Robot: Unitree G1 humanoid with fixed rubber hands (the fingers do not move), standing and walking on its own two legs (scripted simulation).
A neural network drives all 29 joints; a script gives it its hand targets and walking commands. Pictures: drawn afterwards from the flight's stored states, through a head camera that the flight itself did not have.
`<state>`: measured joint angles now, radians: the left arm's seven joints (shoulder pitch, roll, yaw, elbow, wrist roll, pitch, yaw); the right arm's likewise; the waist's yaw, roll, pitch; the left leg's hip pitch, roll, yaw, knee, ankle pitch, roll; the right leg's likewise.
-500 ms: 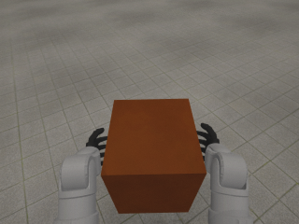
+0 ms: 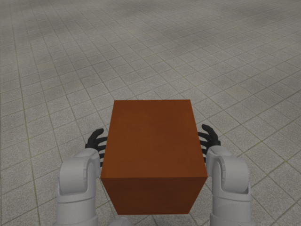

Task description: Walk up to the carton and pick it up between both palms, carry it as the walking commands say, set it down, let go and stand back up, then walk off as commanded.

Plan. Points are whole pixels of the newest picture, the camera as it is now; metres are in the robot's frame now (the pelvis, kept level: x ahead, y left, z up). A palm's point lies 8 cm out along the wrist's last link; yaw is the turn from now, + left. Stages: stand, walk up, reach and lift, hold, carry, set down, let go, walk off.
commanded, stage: carry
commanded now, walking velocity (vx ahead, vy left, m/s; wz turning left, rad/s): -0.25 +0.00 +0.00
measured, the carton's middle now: (152, 159) +0.30 +0.02 +0.02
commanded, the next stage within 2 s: none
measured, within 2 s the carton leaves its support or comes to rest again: neither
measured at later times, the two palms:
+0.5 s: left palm out of the picture +0.11 +0.17 +0.08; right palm (218, 209) +0.16 -0.11 +0.10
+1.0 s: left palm out of the picture +0.06 +0.17 +0.09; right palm out of the picture +0.10 -0.12 +0.11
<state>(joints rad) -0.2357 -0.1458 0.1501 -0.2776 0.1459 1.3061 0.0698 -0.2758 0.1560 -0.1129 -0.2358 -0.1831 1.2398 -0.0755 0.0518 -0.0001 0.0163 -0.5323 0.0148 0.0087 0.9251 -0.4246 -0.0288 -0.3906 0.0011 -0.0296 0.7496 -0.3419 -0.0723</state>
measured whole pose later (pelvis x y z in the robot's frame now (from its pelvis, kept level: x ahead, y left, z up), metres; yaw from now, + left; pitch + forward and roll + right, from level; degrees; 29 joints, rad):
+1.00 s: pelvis -0.19 +0.00 +0.00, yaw +2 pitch -2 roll -1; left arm -0.23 -0.14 0.14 -0.29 0.14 1.30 0.07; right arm -0.28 0.16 -0.12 -0.25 -0.18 1.25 -0.09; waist 0.05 0.00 0.00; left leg -0.43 0.05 0.01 0.59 -0.12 -0.02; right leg -0.38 0.02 -0.05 0.69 -0.32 -0.05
